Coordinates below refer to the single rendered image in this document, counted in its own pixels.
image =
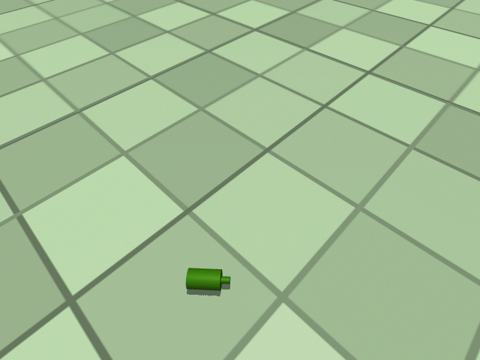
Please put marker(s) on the bottle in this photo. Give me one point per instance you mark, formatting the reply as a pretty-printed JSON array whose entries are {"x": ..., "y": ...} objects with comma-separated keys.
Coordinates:
[{"x": 205, "y": 279}]

